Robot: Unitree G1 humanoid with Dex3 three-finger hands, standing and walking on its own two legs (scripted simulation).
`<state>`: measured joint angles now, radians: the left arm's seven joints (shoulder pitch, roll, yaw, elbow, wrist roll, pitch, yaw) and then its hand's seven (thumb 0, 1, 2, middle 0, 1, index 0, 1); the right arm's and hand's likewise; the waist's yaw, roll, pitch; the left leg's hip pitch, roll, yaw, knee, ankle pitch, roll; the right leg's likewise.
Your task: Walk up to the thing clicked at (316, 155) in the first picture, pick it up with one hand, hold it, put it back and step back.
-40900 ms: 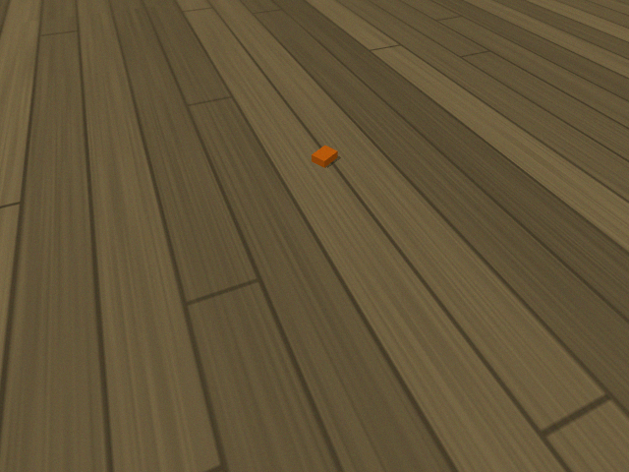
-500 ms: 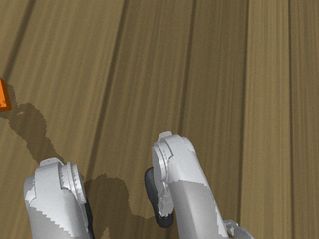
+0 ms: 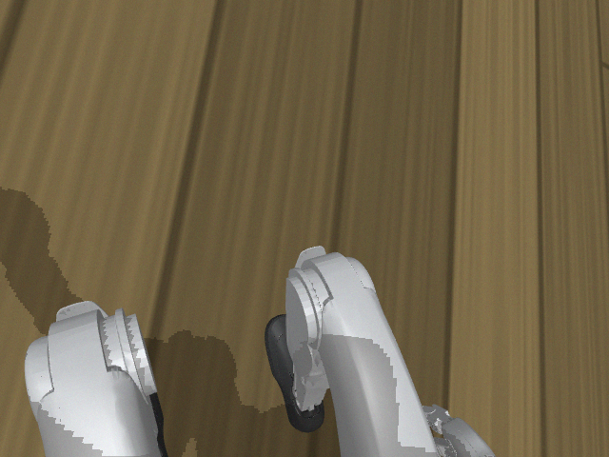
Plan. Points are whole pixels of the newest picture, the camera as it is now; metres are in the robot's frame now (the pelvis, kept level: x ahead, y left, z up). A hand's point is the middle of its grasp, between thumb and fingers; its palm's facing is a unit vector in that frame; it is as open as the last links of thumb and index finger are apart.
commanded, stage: rest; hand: left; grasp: from above
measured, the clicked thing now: out of the picture +0.51 +0.38 -0.30
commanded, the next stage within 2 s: open in 0.82 s
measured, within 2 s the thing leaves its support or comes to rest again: neither
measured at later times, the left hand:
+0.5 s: hand out of the picture +0.47 +0.37 -0.22, palm faces -0.45 -0.11 -0.89, open 5.1 cm
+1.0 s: hand out of the picture +0.47 +0.37 -0.23, palm faces -0.44 -0.11 -0.89, open 5.0 cm
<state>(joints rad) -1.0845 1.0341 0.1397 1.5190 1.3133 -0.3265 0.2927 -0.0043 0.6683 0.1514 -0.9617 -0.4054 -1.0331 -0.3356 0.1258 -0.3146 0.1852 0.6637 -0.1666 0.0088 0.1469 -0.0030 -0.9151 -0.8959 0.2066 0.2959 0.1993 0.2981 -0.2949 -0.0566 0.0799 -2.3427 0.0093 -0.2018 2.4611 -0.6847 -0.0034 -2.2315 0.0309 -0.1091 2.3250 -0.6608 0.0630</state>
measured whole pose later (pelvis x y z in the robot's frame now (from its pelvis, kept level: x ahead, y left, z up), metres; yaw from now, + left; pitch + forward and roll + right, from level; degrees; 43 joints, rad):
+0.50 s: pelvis +0.00 +0.01 -0.01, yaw -3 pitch +30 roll -14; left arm -1.11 1.12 0.15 1.63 1.35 -0.29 0.44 0.00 0.70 0.09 -0.98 -0.32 -1.05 -0.25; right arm 0.11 -0.31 0.26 0.66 -0.20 -0.06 0.15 0.00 -0.90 -0.89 0.21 0.30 0.20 0.30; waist -0.35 -0.11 0.13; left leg -2.36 0.02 -0.24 2.52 -0.71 0.00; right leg -2.24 0.05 -0.13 2.35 -0.66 0.07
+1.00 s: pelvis +0.00 +0.01 -0.01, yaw -4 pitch +27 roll -15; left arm -1.11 1.18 0.13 1.67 1.34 -0.31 0.47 0.00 0.70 0.11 -0.99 -0.32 -1.07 -0.27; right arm 0.09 -0.34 0.32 0.62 -0.23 -0.09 0.15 0.00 -0.90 -0.89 0.21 0.30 0.20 0.30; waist -0.36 -0.14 0.17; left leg -2.35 0.02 -0.27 2.54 -0.71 0.00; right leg -2.22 0.06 -0.16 2.35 -0.65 0.07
